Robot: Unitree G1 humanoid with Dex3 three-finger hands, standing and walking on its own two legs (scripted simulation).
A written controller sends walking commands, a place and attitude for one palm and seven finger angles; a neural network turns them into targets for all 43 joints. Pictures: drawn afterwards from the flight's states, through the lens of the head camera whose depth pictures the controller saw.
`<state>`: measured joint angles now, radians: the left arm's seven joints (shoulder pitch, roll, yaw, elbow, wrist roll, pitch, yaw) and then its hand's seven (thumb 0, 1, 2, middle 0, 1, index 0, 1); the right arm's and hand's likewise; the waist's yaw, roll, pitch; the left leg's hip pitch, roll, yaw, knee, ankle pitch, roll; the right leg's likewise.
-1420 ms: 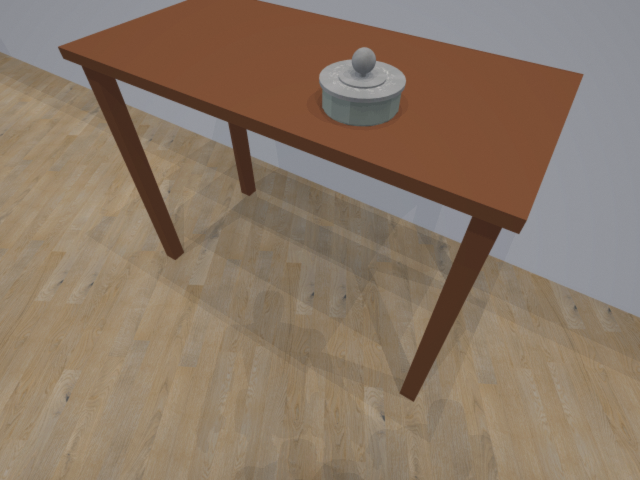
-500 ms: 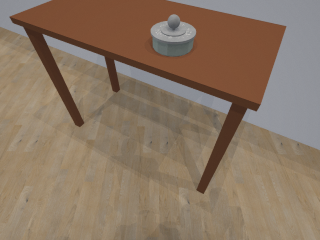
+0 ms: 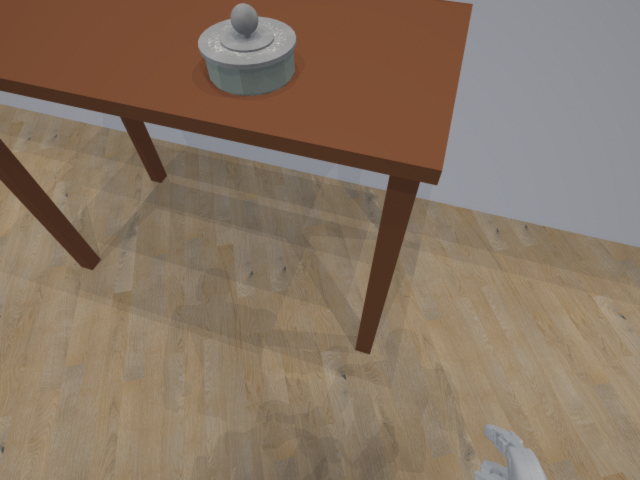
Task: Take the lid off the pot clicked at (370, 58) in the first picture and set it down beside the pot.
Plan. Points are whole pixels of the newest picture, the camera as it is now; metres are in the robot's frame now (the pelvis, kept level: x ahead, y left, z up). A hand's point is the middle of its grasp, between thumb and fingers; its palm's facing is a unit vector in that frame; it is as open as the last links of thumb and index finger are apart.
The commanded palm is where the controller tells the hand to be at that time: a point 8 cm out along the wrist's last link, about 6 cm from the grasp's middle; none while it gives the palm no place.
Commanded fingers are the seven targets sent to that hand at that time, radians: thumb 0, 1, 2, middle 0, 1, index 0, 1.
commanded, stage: turn to face it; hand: left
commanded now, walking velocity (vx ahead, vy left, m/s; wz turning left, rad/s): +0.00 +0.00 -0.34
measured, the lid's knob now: (244, 19) +0.76 +0.20 +0.17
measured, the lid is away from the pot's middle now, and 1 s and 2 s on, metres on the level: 0.00 0.00 0.00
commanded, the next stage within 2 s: take the last steps up to it in 0.18 s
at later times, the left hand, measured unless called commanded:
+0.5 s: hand out of the picture +0.12 +0.16 -0.17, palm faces -0.15 -0.97 -0.21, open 7.3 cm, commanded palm none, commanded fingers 0.00 0.90 0.90 -0.20 -0.30 -0.20 -0.30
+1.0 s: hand (250, 419) +0.21 +0.13 -0.15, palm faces -0.03 -0.97 -0.26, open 7.2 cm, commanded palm none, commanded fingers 0.00 0.90 0.90 -0.20 -0.30 -0.20 -0.30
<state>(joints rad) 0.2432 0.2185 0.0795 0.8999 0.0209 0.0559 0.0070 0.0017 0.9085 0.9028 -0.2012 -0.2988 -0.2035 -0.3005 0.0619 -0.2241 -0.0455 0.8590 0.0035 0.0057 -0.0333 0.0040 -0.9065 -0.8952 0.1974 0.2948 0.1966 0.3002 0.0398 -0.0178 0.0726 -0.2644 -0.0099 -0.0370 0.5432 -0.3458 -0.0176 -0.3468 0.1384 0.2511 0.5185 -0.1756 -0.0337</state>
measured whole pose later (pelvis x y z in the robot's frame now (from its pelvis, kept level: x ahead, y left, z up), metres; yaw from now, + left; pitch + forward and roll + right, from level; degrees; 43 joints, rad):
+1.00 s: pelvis +0.14 -0.05 +0.00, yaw -6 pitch -1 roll +2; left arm 0.26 0.15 0.07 1.00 0.02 -0.05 0.03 -0.01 0.94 0.90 -0.20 -0.30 -0.20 -0.30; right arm 0.33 -0.16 -0.04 1.08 -0.03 0.02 0.01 0.01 -0.91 -0.89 0.20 0.29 0.20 0.30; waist -0.01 0.03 0.03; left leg -0.47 0.07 0.06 1.07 -0.37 -0.01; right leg -0.23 -0.08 -0.18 0.51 -0.27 -0.04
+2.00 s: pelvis +0.15 -0.06 +0.00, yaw -7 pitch -2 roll +0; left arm 0.21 0.17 0.03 1.10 0.01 0.01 0.03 0.00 0.94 0.90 -0.20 -0.30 -0.20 -0.30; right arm 0.29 -0.12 0.00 1.15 -0.02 0.02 -0.03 0.00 -0.91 -0.90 0.20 0.29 0.19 0.30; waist -0.01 -0.01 0.03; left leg -0.15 0.04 0.03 0.43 -0.25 -0.03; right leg -0.20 0.04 -0.11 0.42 -0.20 -0.08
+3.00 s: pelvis +0.16 -0.01 +0.00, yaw -8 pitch -2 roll +1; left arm 0.28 0.15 0.00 1.08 0.01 -0.01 0.04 0.00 0.92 0.90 -0.20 -0.30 -0.20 -0.30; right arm 0.30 -0.16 0.02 1.09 -0.01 -0.03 -0.03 0.01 -0.91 -0.90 0.20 0.29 0.20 0.30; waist -0.01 0.02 0.02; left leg -0.14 -0.04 0.07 0.45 -0.28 0.05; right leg -0.23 -0.03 -0.05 0.50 -0.24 -0.01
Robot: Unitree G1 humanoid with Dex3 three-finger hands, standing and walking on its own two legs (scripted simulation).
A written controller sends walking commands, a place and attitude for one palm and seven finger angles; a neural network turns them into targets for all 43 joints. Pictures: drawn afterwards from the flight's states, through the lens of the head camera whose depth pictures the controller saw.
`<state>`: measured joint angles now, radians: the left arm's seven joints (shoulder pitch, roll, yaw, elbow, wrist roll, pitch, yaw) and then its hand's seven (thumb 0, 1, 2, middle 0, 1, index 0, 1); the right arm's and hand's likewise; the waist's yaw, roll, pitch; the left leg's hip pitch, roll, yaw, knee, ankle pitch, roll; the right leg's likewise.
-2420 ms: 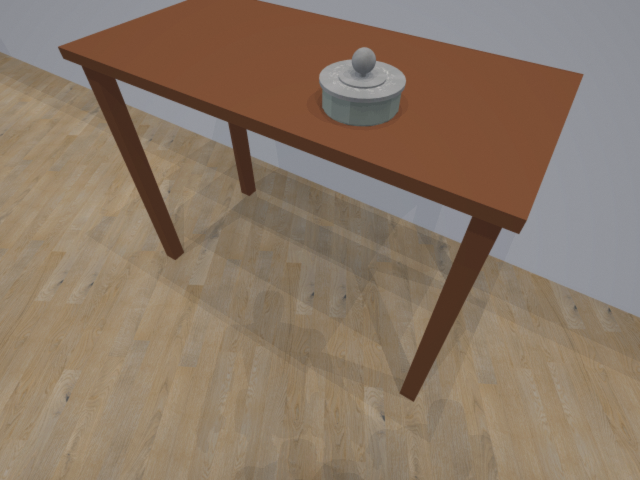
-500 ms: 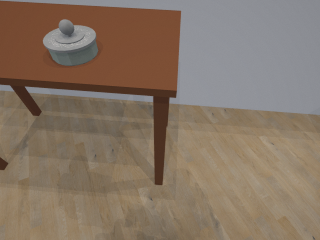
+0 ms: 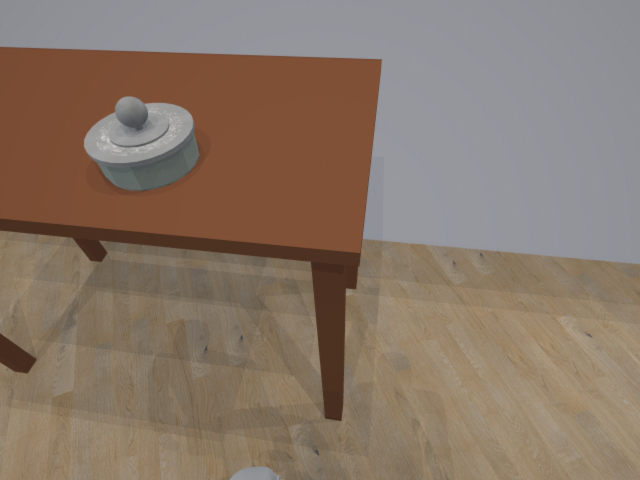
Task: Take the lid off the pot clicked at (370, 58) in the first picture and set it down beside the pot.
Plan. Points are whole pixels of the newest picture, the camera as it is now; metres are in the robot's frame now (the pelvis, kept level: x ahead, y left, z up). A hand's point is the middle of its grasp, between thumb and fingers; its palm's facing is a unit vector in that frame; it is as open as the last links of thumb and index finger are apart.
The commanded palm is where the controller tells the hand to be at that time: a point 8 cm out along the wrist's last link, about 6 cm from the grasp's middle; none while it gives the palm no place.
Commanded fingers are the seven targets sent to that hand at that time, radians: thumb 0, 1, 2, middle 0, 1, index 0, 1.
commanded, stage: come to a stop and stand still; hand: left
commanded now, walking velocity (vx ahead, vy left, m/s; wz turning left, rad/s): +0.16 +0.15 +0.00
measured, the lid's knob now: (131, 112) +0.59 +0.32 +0.17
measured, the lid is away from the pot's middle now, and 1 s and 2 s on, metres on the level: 0.00 0.00 0.00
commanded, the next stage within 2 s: look again from close up in 1.32 s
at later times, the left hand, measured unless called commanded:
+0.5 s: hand out of the picture +0.06 +0.23 -0.18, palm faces +0.04 -0.96 -0.27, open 7.3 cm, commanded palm none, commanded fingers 0.00 0.90 0.90 -0.20 -0.30 -0.20 -0.30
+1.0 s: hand out of the picture +0.05 +0.17 -0.17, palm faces +0.02 -0.98 -0.21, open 7.2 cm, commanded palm none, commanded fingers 0.00 0.90 0.90 -0.20 -0.30 -0.20 -0.30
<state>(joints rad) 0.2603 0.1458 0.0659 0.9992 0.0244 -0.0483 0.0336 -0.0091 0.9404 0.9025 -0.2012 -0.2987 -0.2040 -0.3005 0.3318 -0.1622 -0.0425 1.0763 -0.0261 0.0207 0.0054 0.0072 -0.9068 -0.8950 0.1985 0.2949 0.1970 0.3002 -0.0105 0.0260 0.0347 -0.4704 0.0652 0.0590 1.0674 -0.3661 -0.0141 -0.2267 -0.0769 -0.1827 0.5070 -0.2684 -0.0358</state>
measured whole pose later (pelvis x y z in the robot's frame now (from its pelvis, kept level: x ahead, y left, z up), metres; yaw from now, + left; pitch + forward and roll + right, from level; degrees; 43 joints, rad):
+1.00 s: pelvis +0.01 -0.01 +0.00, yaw -1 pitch -2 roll +0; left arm 0.21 0.17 0.03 1.10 0.01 0.01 0.03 0.00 0.94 0.90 -0.20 -0.30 -0.20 -0.30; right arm 0.29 -0.12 0.00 1.15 -0.02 0.02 -0.03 0.00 -0.91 -0.90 0.20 0.29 0.19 0.30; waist -0.01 -0.01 0.03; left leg -0.15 0.04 0.03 0.43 -0.25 -0.03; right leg -0.20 0.04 -0.11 0.42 -0.20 -0.08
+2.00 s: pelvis +0.02 +0.04 +0.00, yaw -2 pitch -2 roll +1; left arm 0.28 0.15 0.00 1.08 0.01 -0.01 0.04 0.00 0.92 0.90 -0.20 -0.30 -0.20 -0.30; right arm 0.30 -0.16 0.02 1.09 -0.01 -0.03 -0.03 0.01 -0.91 -0.90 0.20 0.29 0.20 0.30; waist -0.01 0.02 0.02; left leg -0.14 -0.04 0.07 0.45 -0.28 0.05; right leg -0.23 -0.03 -0.05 0.50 -0.24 -0.01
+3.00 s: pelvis +0.01 +0.01 +0.00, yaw -2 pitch -1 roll +1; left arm 0.32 0.13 0.00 1.08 0.01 -0.01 0.03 0.00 0.92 0.90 -0.20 -0.30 -0.20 -0.30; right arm 0.31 -0.11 0.01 1.15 -0.01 -0.02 -0.03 0.00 -0.91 -0.90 0.20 0.29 0.20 0.30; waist 0.00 -0.01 0.03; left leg -0.17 0.01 0.05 0.46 -0.27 0.00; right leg -0.24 0.02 -0.08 0.48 -0.23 -0.06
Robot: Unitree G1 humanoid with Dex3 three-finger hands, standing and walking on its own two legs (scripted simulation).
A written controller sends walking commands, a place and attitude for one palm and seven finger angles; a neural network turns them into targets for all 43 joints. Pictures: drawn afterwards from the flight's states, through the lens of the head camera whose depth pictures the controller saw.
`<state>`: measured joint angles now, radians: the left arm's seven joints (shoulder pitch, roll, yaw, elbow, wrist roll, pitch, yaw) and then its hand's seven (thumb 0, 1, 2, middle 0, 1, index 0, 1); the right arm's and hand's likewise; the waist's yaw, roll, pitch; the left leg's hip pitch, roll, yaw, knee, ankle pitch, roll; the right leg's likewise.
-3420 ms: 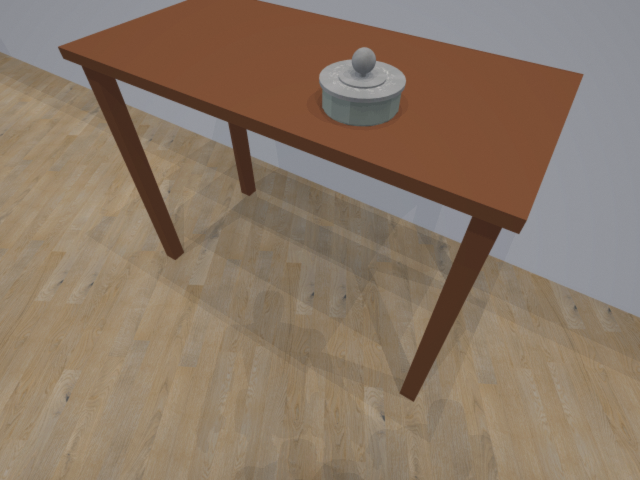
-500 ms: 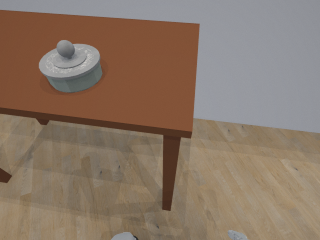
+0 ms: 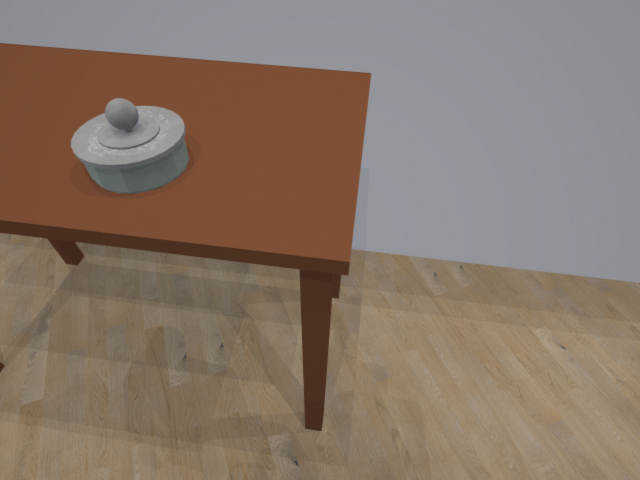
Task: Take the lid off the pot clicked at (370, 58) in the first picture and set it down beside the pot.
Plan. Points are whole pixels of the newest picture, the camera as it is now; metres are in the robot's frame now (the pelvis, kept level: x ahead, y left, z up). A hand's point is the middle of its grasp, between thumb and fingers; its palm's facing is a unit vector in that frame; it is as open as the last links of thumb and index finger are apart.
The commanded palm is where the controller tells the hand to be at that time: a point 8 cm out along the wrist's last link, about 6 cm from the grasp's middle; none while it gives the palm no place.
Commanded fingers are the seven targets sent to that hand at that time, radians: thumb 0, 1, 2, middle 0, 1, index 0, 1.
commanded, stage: come to a stop and stand still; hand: left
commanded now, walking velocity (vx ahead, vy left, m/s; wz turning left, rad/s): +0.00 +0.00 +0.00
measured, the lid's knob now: (122, 114) +0.57 +0.34 +0.16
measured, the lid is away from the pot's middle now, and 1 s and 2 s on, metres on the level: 0.00 0.00 0.00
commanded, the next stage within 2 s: look again from close up in 0.32 s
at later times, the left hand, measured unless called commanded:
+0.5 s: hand out of the picture -0.03 +0.17 -0.18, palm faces +0.02 -0.99 -0.15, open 7.3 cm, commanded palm none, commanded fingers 0.00 0.90 0.90 -0.20 -0.30 -0.20 -0.30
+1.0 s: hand out of the picture +0.03 +0.23 -0.17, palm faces +0.01 -0.98 -0.22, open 7.3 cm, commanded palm none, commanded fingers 0.00 0.90 0.90 -0.20 -0.30 -0.20 -0.30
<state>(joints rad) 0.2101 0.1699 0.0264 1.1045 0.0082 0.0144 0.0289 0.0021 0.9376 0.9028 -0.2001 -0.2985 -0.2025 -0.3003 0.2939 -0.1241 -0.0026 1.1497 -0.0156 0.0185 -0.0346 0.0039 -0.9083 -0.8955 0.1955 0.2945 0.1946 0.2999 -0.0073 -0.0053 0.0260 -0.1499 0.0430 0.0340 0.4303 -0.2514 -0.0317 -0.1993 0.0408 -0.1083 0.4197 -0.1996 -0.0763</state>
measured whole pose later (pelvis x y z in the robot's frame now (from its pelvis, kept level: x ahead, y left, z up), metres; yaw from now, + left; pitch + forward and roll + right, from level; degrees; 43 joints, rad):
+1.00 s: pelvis +0.01 +0.05 +0.00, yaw -1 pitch -2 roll +1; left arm 0.28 0.15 0.00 1.08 0.01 -0.01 0.04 0.00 0.92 0.90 -0.20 -0.30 -0.20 -0.30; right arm 0.30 -0.16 0.02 1.09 -0.01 -0.03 -0.03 0.01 -0.91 -0.90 0.20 0.29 0.20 0.30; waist -0.01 0.02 0.02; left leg -0.14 -0.04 0.07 0.45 -0.28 0.05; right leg -0.23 -0.03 -0.05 0.50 -0.24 -0.01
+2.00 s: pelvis +0.00 +0.02 +0.00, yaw -1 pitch -1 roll +1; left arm 0.32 0.13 0.00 1.08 0.01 -0.01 0.03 0.00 0.92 0.90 -0.20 -0.30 -0.20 -0.30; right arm 0.31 -0.11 0.01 1.15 -0.01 -0.02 -0.03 0.00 -0.91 -0.90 0.20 0.29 0.20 0.30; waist 0.00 -0.01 0.03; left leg -0.17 0.01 0.05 0.46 -0.27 0.00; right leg -0.24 0.02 -0.08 0.48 -0.23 -0.06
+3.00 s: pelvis +0.00 +0.01 +0.00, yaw -1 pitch -1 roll +0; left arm 0.35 0.12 0.02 1.07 0.02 -0.01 0.03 0.00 0.91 0.90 -0.20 -0.30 -0.20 -0.30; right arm 0.34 -0.12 0.00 1.13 -0.01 -0.01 -0.03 0.00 -0.91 -0.90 0.20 0.29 0.20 0.30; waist 0.01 0.00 0.01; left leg -0.18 0.03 0.05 0.47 -0.28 -0.01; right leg -0.23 0.03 -0.08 0.46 -0.22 -0.07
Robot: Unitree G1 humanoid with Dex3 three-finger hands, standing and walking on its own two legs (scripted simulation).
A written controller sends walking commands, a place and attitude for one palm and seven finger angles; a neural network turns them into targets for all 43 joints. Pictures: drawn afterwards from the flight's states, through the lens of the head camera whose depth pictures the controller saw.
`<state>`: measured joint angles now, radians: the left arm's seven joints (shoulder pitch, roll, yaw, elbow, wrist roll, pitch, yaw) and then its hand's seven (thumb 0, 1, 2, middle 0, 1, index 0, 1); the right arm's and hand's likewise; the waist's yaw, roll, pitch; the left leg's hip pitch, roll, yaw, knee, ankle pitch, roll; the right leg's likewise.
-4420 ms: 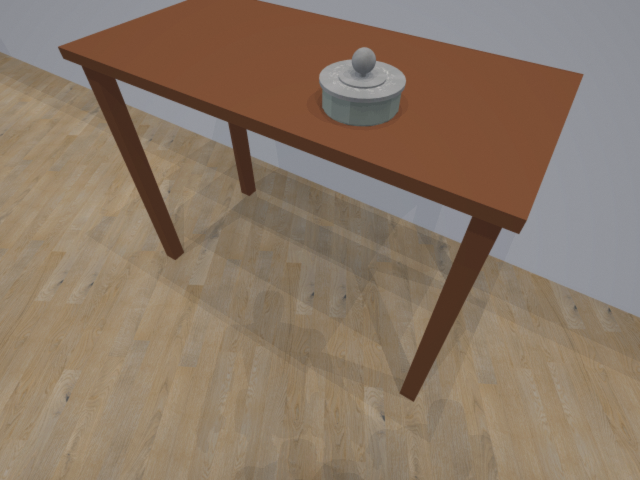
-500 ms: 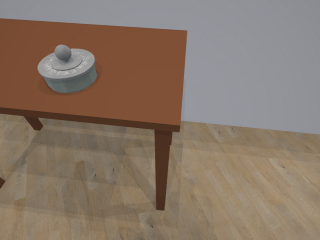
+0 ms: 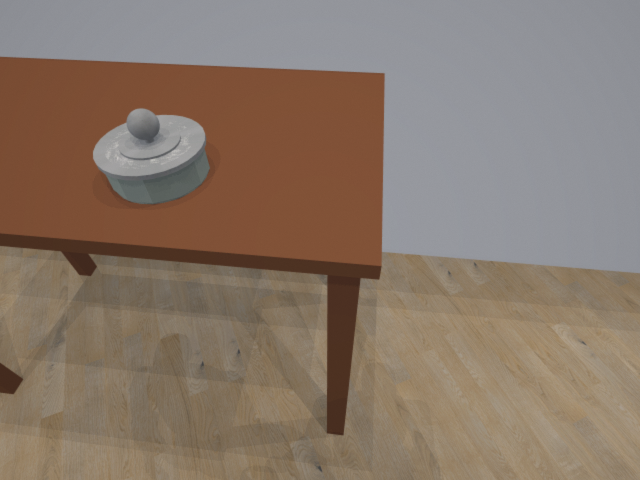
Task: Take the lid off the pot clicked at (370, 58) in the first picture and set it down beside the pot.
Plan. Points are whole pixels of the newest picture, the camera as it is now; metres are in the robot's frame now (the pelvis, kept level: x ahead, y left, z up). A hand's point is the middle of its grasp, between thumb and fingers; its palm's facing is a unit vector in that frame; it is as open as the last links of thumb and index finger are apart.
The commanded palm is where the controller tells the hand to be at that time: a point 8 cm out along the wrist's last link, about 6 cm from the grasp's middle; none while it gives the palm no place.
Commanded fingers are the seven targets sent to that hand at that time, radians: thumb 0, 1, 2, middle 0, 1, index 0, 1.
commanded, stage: look again from close up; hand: left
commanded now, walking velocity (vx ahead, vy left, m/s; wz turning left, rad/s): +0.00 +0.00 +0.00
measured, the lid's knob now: (143, 124) +0.56 +0.30 +0.17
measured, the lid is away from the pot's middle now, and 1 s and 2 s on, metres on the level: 0.00 0.00 0.00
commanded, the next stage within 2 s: shuffle to correct the standing spot in 1.70 s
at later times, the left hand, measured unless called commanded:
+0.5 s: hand out of the picture +0.00 +0.15 -0.18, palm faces +0.03 -0.98 -0.18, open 7.3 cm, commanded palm none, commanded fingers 0.00 0.90 0.90 -0.20 -0.30 -0.20 -0.30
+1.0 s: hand out of the picture -0.02 +0.13 -0.18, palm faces +0.04 -0.98 -0.17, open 7.3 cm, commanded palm none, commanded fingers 0.00 0.90 0.90 -0.20 -0.30 -0.20 -0.30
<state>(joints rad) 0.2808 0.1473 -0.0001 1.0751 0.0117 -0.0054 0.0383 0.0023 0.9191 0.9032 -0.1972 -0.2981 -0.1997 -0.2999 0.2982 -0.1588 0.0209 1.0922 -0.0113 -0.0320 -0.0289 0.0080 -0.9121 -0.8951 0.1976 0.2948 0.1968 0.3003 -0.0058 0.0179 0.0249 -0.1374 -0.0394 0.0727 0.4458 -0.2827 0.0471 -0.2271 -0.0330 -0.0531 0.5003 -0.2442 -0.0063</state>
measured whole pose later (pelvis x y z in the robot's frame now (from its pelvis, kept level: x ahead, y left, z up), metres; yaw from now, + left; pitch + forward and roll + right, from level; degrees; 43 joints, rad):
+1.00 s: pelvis -0.01 -0.03 +0.00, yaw +0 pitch -1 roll +1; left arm 0.32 0.13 0.00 1.08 0.01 -0.01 0.03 0.00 0.92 0.90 -0.20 -0.30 -0.20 -0.30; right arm 0.31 -0.11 0.01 1.15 -0.01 -0.02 -0.03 0.00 -0.91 -0.90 0.20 0.29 0.20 0.30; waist 0.00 -0.01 0.03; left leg -0.17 0.01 0.05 0.46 -0.27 0.00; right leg -0.24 0.02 -0.08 0.48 -0.23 -0.06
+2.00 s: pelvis +0.00 -0.04 +0.00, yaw +0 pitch -1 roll +0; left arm 0.35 0.12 0.02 1.07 0.02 -0.01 0.03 0.00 0.91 0.90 -0.20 -0.30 -0.20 -0.30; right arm 0.34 -0.12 0.00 1.13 -0.01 -0.01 -0.03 0.00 -0.91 -0.90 0.20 0.29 0.20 0.30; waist 0.01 0.00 0.01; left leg -0.18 0.03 0.05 0.47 -0.28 -0.01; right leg -0.23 0.03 -0.08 0.46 -0.22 -0.07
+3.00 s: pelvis +0.03 +0.07 -0.01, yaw -3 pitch +0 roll +3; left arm 0.23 0.13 0.03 0.88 0.03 0.01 0.06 0.00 0.91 0.90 -0.20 -0.30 -0.20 -0.30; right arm 0.31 -0.17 -0.03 0.95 -0.02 0.05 -0.01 0.00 -0.91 -0.90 0.20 0.29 0.20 0.30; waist 0.00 0.03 0.08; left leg -0.30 -0.12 0.12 0.76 -0.46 0.05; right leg -0.33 -0.06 -0.12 0.68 -0.36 -0.06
